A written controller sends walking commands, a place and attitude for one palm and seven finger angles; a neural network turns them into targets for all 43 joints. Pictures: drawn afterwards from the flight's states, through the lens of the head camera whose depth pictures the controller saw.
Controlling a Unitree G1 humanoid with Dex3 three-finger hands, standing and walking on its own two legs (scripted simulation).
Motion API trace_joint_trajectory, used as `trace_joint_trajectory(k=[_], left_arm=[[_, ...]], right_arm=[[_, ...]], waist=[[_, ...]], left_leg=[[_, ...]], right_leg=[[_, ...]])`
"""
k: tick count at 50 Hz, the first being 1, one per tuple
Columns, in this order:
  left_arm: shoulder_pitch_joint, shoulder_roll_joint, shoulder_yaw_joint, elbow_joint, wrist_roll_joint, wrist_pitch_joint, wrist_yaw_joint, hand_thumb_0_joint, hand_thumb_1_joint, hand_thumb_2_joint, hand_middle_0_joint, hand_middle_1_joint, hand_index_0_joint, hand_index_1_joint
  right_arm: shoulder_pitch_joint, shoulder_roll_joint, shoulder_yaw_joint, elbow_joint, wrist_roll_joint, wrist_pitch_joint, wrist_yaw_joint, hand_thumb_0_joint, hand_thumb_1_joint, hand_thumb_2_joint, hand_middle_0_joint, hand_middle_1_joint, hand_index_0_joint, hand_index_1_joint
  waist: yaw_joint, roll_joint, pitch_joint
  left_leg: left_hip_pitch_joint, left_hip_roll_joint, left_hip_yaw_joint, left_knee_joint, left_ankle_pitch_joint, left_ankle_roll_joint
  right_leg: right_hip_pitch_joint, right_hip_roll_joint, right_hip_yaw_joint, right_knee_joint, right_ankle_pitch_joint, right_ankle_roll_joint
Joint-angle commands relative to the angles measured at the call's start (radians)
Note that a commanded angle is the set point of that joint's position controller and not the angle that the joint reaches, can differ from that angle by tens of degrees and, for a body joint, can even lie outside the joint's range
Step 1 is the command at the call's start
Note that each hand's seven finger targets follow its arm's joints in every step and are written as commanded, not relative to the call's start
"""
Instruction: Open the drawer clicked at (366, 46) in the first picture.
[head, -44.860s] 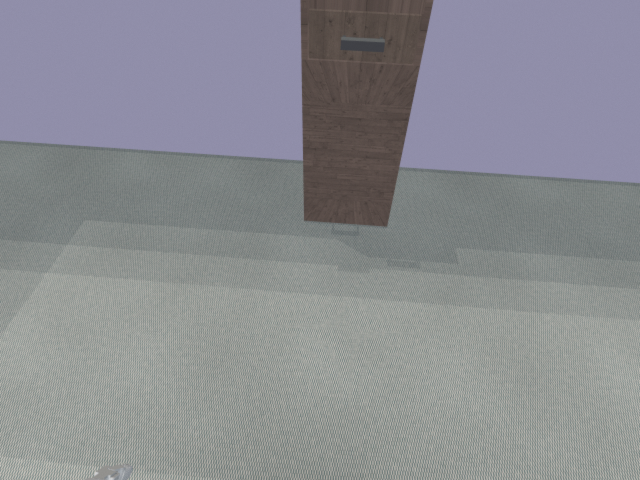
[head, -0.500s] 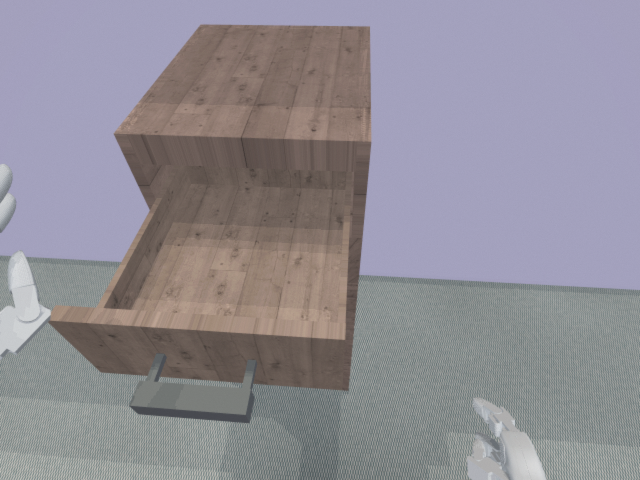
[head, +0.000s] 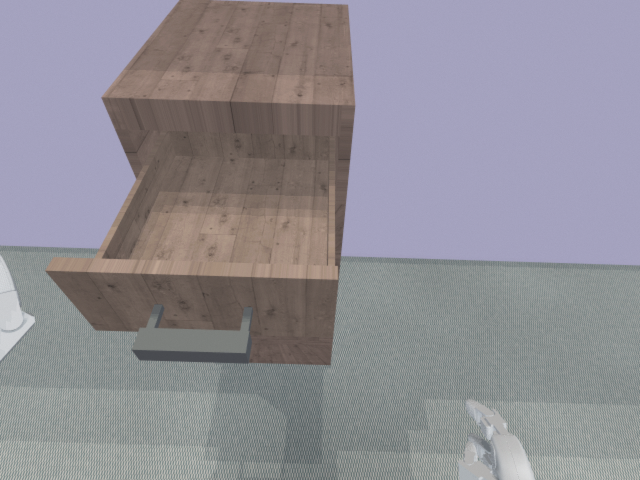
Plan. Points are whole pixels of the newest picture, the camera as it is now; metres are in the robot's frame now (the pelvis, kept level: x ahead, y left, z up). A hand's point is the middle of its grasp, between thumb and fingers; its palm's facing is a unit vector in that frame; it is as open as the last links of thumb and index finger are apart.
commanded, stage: step back with the hand held close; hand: left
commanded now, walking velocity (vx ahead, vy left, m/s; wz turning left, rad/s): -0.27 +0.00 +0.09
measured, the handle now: (198, 328) +0.28 +0.17 +0.05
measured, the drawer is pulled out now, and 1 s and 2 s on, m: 0.28 0.28 0.28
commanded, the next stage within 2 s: stop stepping back and stand still in 0.36 s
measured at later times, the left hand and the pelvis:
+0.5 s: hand out of the picture +0.05 +0.21 +0.22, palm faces +0.39 -0.78 -0.49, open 7.4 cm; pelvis -0.14 -0.02 -0.01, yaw +0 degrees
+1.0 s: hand out of the picture -0.07 +0.18 +0.22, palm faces +0.36 -0.78 -0.51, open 7.4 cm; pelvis -0.25 -0.04 +0.00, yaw -1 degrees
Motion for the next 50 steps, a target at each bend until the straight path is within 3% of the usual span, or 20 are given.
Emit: trace_joint_trajectory(k=[1,3,5,11,14,21,23,24,26,27,29,31,33,35,37,38,41,47,49,50], left_arm=[[-0.090,0.192,0.099,-0.198,-0.006,-0.069,-0.004,0.000,0.900,0.900,-0.200,-0.300,-0.200,-0.300],[-0.071,0.203,0.088,-0.198,-0.018,-0.069,-0.011,0.000,0.900,0.900,-0.200,-0.300,-0.200,-0.300],[-0.049,0.219,0.101,-0.172,-0.014,-0.080,-0.014,0.000,0.900,0.900,-0.200,-0.300,-0.200,-0.300],[-0.102,0.218,0.096,-0.146,-0.002,-0.085,-0.002,0.000,0.900,0.900,-0.200,-0.300,-0.200,-0.300],[-0.101,0.228,0.107,-0.211,-0.004,-0.104,-0.004,0.000,0.900,0.900,-0.200,-0.300,-0.200,-0.300],[-0.048,0.211,0.132,-0.295,-0.014,-0.115,-0.018,0.000,0.900,0.900,-0.200,-0.300,-0.200,-0.300],[-0.066,0.230,0.145,-0.288,-0.006,-0.108,-0.004,0.000,0.900,0.900,-0.200,-0.300,-0.200,-0.300],[-0.063,0.227,0.149,-0.262,-0.001,-0.103,0.005,0.000,0.900,0.900,-0.200,-0.300,-0.200,-0.300],[-0.130,0.264,0.157,-0.222,0.014,-0.078,0.035,0.000,0.900,0.900,-0.200,-0.300,-0.200,-0.300],[-0.173,0.286,0.172,-0.210,0.015,-0.065,0.047,0.000,0.900,0.900,-0.200,-0.300,-0.200,-0.300],[-0.194,0.246,0.134,-0.145,0.017,-0.041,0.030,0.000,0.900,0.900,-0.200,-0.300,-0.200,-0.300],[-0.254,0.228,0.108,-0.102,0.016,-0.031,0.028,0.000,0.900,0.900,-0.200,-0.300,-0.200,-0.300],[-0.250,0.204,0.079,-0.080,0.021,-0.026,0.024,0.000,0.900,0.900,-0.200,-0.300,-0.200,-0.300],[-0.316,0.185,0.064,-0.125,0.030,-0.044,0.014,0.000,0.900,0.900,-0.200,-0.300,-0.200,-0.300],[-0.166,0.213,0.103,-0.016,0.044,-0.055,-0.012,0.000,0.900,0.900,-0.200,-0.300,-0.200,-0.300],[-0.108,0.170,0.059,-0.066,0.031,-0.045,-0.021,0.000,0.900,0.900,-0.200,-0.300,-0.200,-0.300],[-0.032,0.171,0.058,-0.188,0.020,-0.050,-0.007,0.000,0.900,0.900,-0.200,-0.300,-0.200,-0.300],[-0.049,0.267,0.124,-0.421,0.035,-0.081,0.024,0.000,0.900,0.900,-0.200,-0.300,-0.200,-0.300],[-0.048,0.268,0.148,-0.315,0.034,-0.080,0.022,0.000,0.900,0.900,-0.200,-0.300,-0.200,-0.300],[-0.069,0.287,0.178,-0.261,0.022,-0.079,0.022,0.000,0.900,0.900,-0.200,-0.300,-0.200,-0.300]], right_arm=[[-0.072,-0.163,-0.043,-0.139,0.039,-0.067,-0.004,0.000,-0.900,-0.900,0.200,0.300,0.200,0.300],[-0.063,-0.153,-0.057,-0.155,0.062,-0.058,0.005,0.000,-0.900,-0.900,0.200,0.300,0.200,0.300],[-0.084,-0.137,-0.057,-0.150,0.062,-0.044,0.010,0.000,-0.900,-0.900,0.200,0.300,0.200,0.300],[-0.071,-0.122,-0.018,-0.144,0.049,-0.018,-0.012,0.000,-0.900,-0.900,0.200,0.300,0.200,0.300],[-0.074,-0.147,-0.053,-0.152,0.038,-0.041,-0.009,0.000,-0.900,-0.900,0.200,0.300,0.200,0.300],[-0.082,-0.160,-0.057,-0.151,0.044,-0.091,0.012,0.000,-0.900,-0.900,0.200,0.300,0.200,0.300],[-0.084,-0.157,-0.056,-0.163,0.051,-0.090,0.005,0.000,-0.900,-0.900,0.200,0.300,0.200,0.300],[-0.068,-0.153,-0.055,-0.176,0.053,-0.084,0.004,0.000,-0.900,-0.900,0.200,0.300,0.200,0.300],[-0.035,-0.135,-0.054,-0.150,0.046,-0.059,-0.004,0.000,-0.900,-0.900,0.200,0.300,0.200,0.300],[-0.026,-0.141,-0.060,-0.118,0.031,-0.041,-0.006,0.000,-0.900,-0.900,0.200,0.300,0.200,0.300],[-0.006,-0.142,-0.060,-0.090,0.015,-0.002,-0.015,0.000,-0.900,-0.900,0.200,0.300,0.200,0.300],[-0.048,-0.135,-0.042,-0.127,0.030,0.007,-0.028,0.000,-0.900,-0.900,0.200,0.300,0.200,0.300],[-0.031,-0.156,-0.035,-0.126,0.035,0.005,-0.030,0.000,-0.900,-0.900,0.200,0.300,0.200,0.300],[-0.014,-0.172,-0.051,-0.158,0.027,-0.034,-0.009,0.000,-0.900,-0.900,0.200,0.300,0.200,0.300],[-0.038,-0.156,-0.075,-0.152,0.032,-0.053,0.017,0.000,-0.900,-0.900,0.200,0.300,0.200,0.300],[-0.050,-0.142,-0.065,-0.145,0.055,-0.040,0.039,0.000,-0.900,-0.900,0.200,0.300,0.200,0.300],[-0.091,-0.133,-0.052,-0.117,0.051,-0.038,0.041,0.000,-0.900,-0.900,0.200,0.300,0.200,0.300],[-0.059,-0.136,-0.041,-0.090,0.026,-0.064,-0.003,0.000,-0.900,-0.900,0.200,0.300,0.200,0.300],[-0.044,-0.134,-0.053,-0.062,0.035,-0.058,0.003,0.000,-0.900,-0.900,0.200,0.300,0.200,0.300],[-0.052,-0.131,-0.059,-0.067,0.037,-0.042,0.004,0.000,-0.900,-0.900,0.200,0.300,0.200,0.300]], waist=[[-0.017,0.029,-0.125],[-0.032,-0.140,-0.120],[-0.014,-0.155,-0.055],[-0.036,-0.003,0.016],[-0.011,0.198,-0.077],[0.004,0.144,-0.117],[-0.004,0.044,-0.094],[-0.007,-0.012,-0.071],[-0.019,-0.188,-0.061],[-0.030,-0.196,-0.081],[-0.074,-0.242,-0.133],[-0.061,-0.207,-0.062],[-0.075,-0.017,0.015],[-0.081,0.364,0.159],[-0.008,0.141,0.081],[-0.026,0.143,0.070],[-0.018,0.072,0.116],[-0.015,0.300,-0.116],[-0.016,0.088,-0.130],[-0.016,-0.122,-0.106]], left_leg=[[0.034,0.224,-0.212,-0.100,0.044,-0.015],[0.074,0.074,-0.118,0.160,-0.186,-0.065],[0.023,0.042,-0.117,0.428,-0.290,-0.089],[0.087,0.078,-0.072,-0.133,-0.081,-0.081],[0.095,0.322,-0.260,-0.174,0.411,0.004],[-0.148,0.298,-0.173,-0.143,0.036,-0.005],[-0.254,0.206,-0.112,-0.078,-0.306,-0.037],[-0.217,0.123,-0.070,0.019,-0.457,-0.062],[0.047,0.020,-0.005,0.443,-0.415,-0.101],[0.135,0.025,0.002,0.588,-0.365,-0.103],[0.264,0.019,0.029,0.604,-0.263,-0.092],[0.254,0.019,0.046,0.332,-0.360,-0.076],[0.168,0.052,-0.020,-0.074,-0.352,-0.048],[-0.210,0.358,-0.503,-0.475,-0.632,0.107],[-0.222,0.386,-0.452,-0.418,-0.462,0.144],[-0.175,0.356,-0.438,-0.409,-0.567,0.127],[-0.097,0.307,-0.330,-0.369,-0.473,0.097],[0.093,0.186,-0.171,-0.224,-0.333,0.010],[-0.066,0.118,-0.072,0.085,-0.256,-0.021],[-0.230,0.059,-0.039,0.313,-0.242,-0.048]], right_leg=[[0.096,-0.090,0.042,-0.165,0.174,-0.007],[-0.059,-0.293,0.302,-0.308,0.163,-0.119],[-0.123,-0.392,0.342,-0.343,0.147,-0.192],[-0.047,-0.206,0.112,-0.161,0.370,-0.063],[-0.018,-0.058,0.020,0.074,0.151,0.020],[0.136,-0.059,-0.007,0.065,0.097,0.034],[0.128,-0.124,0.103,0.003,0.087,0.005],[0.014,-0.176,0.209,-0.135,-0.162,-0.023],[-0.348,-0.359,0.449,-0.472,-0.664,-0.102],[-0.414,-0.387,0.471,-0.511,-0.669,-0.131],[-0.462,-0.277,0.184,-0.409,-0.512,-0.061],[-0.409,-0.245,0.090,-0.400,-0.503,-0.042],[-0.279,-0.166,0.032,-0.147,-0.341,-0.011],[-0.219,0.028,-0.038,0.646,-0.144,0.060],[-0.238,0.014,0.036,0.910,-0.029,0.057],[-0.335,-0.003,0.029,0.924,-0.012,0.065],[-0.357,-0.045,-0.008,0.686,0.054,0.038],[0.130,0.002,-0.206,-0.202,-0.087,0.012],[0.270,-0.165,0.010,-0.293,0.025,-0.072],[0.303,-0.339,0.309,-0.375,0.078,-0.157]])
